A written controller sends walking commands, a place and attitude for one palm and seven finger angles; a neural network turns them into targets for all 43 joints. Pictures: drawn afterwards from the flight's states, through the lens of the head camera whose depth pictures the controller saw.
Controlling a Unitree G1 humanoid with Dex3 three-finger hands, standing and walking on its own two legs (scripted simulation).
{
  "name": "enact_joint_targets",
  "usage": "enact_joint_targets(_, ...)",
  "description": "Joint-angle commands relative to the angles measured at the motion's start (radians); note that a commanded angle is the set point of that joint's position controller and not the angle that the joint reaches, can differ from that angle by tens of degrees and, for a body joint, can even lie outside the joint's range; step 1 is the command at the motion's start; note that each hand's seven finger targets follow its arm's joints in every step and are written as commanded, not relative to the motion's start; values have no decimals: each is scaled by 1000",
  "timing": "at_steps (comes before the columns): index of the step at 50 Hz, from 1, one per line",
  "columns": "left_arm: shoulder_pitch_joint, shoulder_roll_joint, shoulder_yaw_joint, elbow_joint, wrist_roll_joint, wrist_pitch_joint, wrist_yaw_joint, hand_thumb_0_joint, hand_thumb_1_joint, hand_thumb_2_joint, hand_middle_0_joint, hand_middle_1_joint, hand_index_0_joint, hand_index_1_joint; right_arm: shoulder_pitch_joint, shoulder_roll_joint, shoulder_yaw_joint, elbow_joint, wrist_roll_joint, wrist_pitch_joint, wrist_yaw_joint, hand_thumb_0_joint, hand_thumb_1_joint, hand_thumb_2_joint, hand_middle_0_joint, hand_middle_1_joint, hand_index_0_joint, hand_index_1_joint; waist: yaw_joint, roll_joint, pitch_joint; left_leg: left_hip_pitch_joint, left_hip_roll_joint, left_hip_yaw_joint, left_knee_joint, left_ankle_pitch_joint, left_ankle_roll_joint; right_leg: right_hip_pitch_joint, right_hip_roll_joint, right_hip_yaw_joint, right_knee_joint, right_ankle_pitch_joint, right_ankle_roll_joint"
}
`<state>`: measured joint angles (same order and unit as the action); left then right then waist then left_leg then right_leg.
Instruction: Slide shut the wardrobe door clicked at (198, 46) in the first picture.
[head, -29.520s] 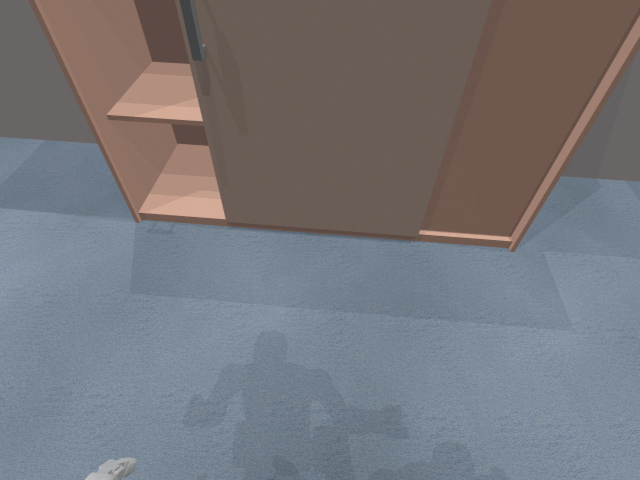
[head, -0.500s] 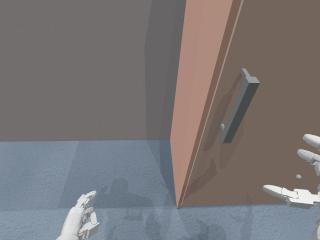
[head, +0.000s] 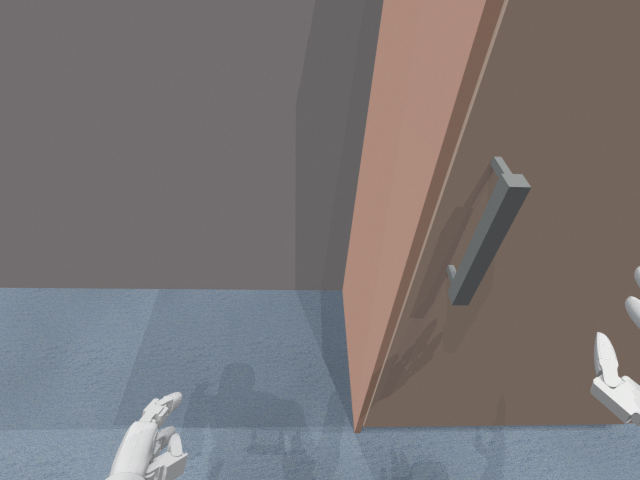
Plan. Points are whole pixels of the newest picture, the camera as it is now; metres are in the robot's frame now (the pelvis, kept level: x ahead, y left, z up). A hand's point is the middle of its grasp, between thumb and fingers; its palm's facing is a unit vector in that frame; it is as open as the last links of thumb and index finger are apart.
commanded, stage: draw the hand back to the body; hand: right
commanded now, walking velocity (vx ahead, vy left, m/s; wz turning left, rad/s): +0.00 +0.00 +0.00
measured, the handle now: (477, 236) +0.41 -0.23 +0.10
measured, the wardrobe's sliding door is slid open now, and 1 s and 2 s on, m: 0.00 0.00 0.00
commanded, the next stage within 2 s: step back with the hand held close in 0.34 s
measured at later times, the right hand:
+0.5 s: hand (591, 380) +0.18 -0.24 +0.15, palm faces +0.47 +0.80 -0.37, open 7.4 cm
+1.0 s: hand out of the picture +0.15 -0.29 +0.15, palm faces +0.44 +0.75 -0.49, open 7.4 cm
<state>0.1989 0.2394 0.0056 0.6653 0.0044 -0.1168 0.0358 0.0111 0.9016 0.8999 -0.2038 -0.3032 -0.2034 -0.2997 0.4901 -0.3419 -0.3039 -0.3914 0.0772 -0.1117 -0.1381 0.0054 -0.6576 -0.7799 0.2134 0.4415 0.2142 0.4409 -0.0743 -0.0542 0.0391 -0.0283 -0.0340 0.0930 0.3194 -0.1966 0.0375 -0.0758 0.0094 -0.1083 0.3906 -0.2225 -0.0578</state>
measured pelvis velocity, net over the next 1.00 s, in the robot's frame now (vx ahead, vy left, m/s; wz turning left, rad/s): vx -0.05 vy -0.03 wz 0.03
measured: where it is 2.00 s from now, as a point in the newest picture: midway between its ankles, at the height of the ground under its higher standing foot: outside the picture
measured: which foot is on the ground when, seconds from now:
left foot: down 0.00-0.90, up 0.92-1.00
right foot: down 0.00-1.00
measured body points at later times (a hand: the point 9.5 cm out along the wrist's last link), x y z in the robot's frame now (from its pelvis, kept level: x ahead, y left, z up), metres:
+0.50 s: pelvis -0.01 +0.02 +0.00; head -0.03 +0.04 +0.45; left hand +0.17 +0.24 -0.09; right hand +0.15 -0.28 +0.17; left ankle -0.01 +0.09 -0.75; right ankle +0.00 -0.07 -0.75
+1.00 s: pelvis -0.05 -0.03 -0.02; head -0.05 -0.02 +0.43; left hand +0.12 +0.22 -0.10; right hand +0.12 -0.33 +0.18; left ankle -0.05 +0.10 -0.74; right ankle +0.00 -0.07 -0.75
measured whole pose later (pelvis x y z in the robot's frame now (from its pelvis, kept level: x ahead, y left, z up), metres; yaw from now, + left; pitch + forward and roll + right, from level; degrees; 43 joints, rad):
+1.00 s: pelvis -0.05 -0.03 -0.02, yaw +2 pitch +0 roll +1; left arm 0.22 0.24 0.00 0.58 -0.01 -0.05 0.08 0.01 0.90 0.90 -0.20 -0.30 -0.20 -0.30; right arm 0.53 -0.42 -0.41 -0.45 0.04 -0.16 -0.17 0.01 -0.89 -0.89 0.21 0.30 0.21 0.30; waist -0.02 -0.04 -0.01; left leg -0.32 -0.01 0.00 0.66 -0.34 -0.01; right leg -0.34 0.05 -0.13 0.54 -0.21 -0.11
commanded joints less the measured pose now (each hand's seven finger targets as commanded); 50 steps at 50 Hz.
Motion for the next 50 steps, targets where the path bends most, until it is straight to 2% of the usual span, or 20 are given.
enact_joint_targets(1, -131, 106, 36, -149, -2, -46, 20, 0, 900, 900, -200, -300, -200, -300, -93, -165, -112, -182, 0, -65, -16, 0, -900, -900, 200, 300, 200, 300, 12, -1, -32, -49, 29, -100, -54, 110, -10, 4, -50, 110, -57, 185, 55)
enact_joint_targets(8, -142, 99, 34, -151, 0, -51, 28, 0, 900, 900, -200, -300, -200, -300, -116, -171, -112, -206, -4, -79, -23, 0, -900, -900, 200, 300, 200, 300, 6, -31, -65, -31, 31, -104, -61, 101, -8, 23, -39, 105, -55, 162, 44)
enact_joint_targets(14, -152, 97, 36, -146, 2, -50, 31, 0, 900, 900, -200, -300, -200, -300, -102, -183, -125, -173, 2, -77, -22, 0, -900, -900, 200, 300, 200, 300, 7, 32, -22, -49, 38, -119, -88, 57, -11, 9, -38, 98, -52, 115, 36)
enact_joint_targets(17, -152, 93, 34, -145, 2, -51, 31, 0, 900, 900, -200, -300, -200, -300, -100, -175, -120, -180, 1, -82, -22, 0, -900, -900, 200, 300, 200, 300, 5, -10, -37, -45, 43, -123, -85, 74, -13, 20, -35, 92, -48, 124, 34)
enact_joint_targets(20, -151, 92, 33, -142, 2, -52, 30, 0, 900, 900, -200, -300, -200, -300, -102, -168, -111, -175, 0, -84, -20, 0, -900, -900, 200, 300, 200, 300, 8, -2, -26, -47, 44, -126, -88, 65, -13, 16, -36, 94, -49, 119, 35)
enact_joint_targets(22, -153, 93, 35, -143, 2, -54, 32, 0, 900, 900, -200, -300, -200, -300, -99, -176, -120, -174, 2, -86, -21, 0, -900, -900, 200, 300, 200, 300, 5, 13, -36, -45, 44, -122, -87, 66, -16, 21, -35, 92, -49, 120, 32)
enact_joint_targets(23, -158, 98, 37, -133, -1, -51, 36, 0, 900, 900, -200, -300, -200, -300, -190, -225, -157, -172, 2, -86, -30, 0, -900, -900, 200, 300, 200, 300, 11, 11, -41, -54, 46, -134, -97, 56, -15, 26, -33, 87, -44, 112, 30)
enact_joint_targets(24, -136, 99, 17, -183, -25, -38, 32, 0, 900, 900, -200, -300, -200, -300, -340, -368, -280, -243, -10, -124, -34, 0, -900, -900, 200, 300, 200, 300, 43, -32, 55, -173, 102, -238, -133, 53, -21, -64, -54, 107, -8, -6, 23)
enact_joint_targets(25, -119, 93, 23, -149, -13, -24, 37, 0, 900, 900, -200, -300, -200, -300, -166, -240, -186, -128, -12, -114, -20, 0, -900, -900, 200, 300, 200, 300, 59, 94, 37, -251, 162, -267, -143, 71, -10, -72, -64, 126, 58, -17, 16)
enact_joint_targets(26, -111, 91, 25, -159, -13, -13, 30, 0, 900, 900, -200, -300, -200, -300, -122, -199, -144, -122, -23, -104, -13, 0, -900, -900, 200, 300, 200, 300, 61, 143, -2, -278, 197, -291, -144, 77, -16, -48, -60, 116, 104, -22, 14)
enact_joint_targets(28, -99, 90, 23, -181, -19, -2, 27, 0, 900, 900, -200, -300, -200, -300, -80, -184, -123, -137, -29, -106, -15, 0, -900, -900, 200, 300, 200, 300, 58, 114, -90, -235, 239, -290, -101, 134, -9, -69, -58, 107, 146, 0, 15)
enact_joint_targets(31, -86, 107, 31, -196, -23, 8, 32, 0, 900, 900, -200, -300, -200, -300, -30, -206, -137, -186, -32, -108, -28, 0, -900, -900, 200, 300, 200, 300, 58, 29, -181, -171, 256, -272, -8, 256, 8, -96, -69, 117, 140, 72, 22)
enact_joint_targets(34, -105, 122, 36, -223, -21, 23, 46, 0, 900, 900, -200, -300, -200, -300, 16, -267, -203, -264, -31, -106, -42, 0, -900, -900, 200, 300, 200, 300, 52, -27, -224, -163, 207, -217, 82, 343, -4, -88, -104, 142, 118, 234, 17)
enact_joint_targets(36, -112, 121, 34, -246, -21, 36, 54, 0, 900, 900, -200, -300, -200, -300, 41, -280, -228, -289, -29, -102, -46, 0, -900, -900, 200, 300, 200, 300, 48, 4, -214, -158, 167, -193, 130, 336, -7, -130, -128, 180, 98, 306, 13)
enact_joint_targets(40, -106, 122, 37, -261, -22, 52, 63, 0, 900, 900, -200, -300, -200, -300, 79, -286, -263, -286, -21, -100, -51, 0, -900, -900, 200, 300, 200, 300, 43, -4, -217, -133, 121, -172, 190, 259, -13, -198, -159, 221, 59, 333, 7)
enact_joint_targets(42, -97, 129, 38, -260, -18, 44, 62, 0, 900, 900, -200, -300, -200, -300, 82, -270, -257, -284, -21, -103, -50, 0, -900, -900, 200, 300, 200, 300, 39, -66, -214, -151, 84, -144, 239, 101, -28, -211, -194, 247, 8, 351, 1)
enact_joint_targets(44, -96, 134, 42, -253, -11, 29, 63, 0, 900, 900, -200, -300, -200, -300, 76, -247, -241, -269, -21, -106, -47, 0, -900, -900, 200, 300, 200, 300, 33, -122, -190, -178, 52, -118, 301, -95, -42, -239, -240, 273, -51, 326, -17)
enact_joint_targets(46, -79, 137, 43, -238, -3, 14, 59, 0, 900, 900, -200, -300, -200, -300, 39, -225, -223, -249, -34, -106, -45, 0, -900, -900, 200, 300, 200, 300, 39, -112, -157, -165, 40, -111, 404, -185, -46, -321, -276, 286, -116, 180, -35)
enact_joint_targets(48, -71, 139, 47, -227, -3, 1, 57, 0, 900, 900, -200, -300, -200, -300, 9, -210, -209, -215, -41, -104, -46, 0, -900, -900, 200, 300, 200, 300, 44, -70, -129, -171, 42, -115, 413, -175, -46, -346, -284, 288, -123, 93, -51)
enact_joint_targets(50, -72, 140, 46, -225, -9, -8, 56, 0, 900, 900, -200, -300, -200, -300, -15, -205, -193, -209, -46, -101, -45, 0, -900, -900, 200, 300, 200, 300, 49, -19, -127, -191, 51, -123, 346, -142, -45, -313, -265, 272, -86, 94, -43)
